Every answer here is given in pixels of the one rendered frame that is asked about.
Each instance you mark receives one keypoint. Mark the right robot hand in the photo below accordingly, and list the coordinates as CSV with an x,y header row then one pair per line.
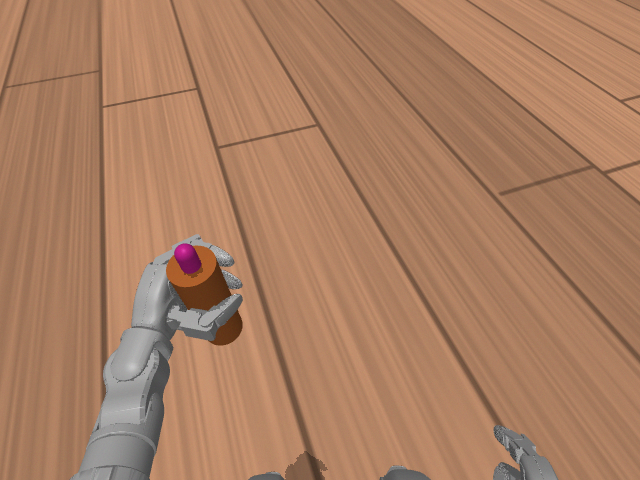
x,y
523,451

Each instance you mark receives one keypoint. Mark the left robot arm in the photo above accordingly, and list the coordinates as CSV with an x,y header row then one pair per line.
x,y
125,437

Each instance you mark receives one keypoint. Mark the bottle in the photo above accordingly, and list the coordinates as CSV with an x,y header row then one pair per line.
x,y
196,276

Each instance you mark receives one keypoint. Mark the left robot hand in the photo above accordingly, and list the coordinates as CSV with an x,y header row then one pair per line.
x,y
157,304

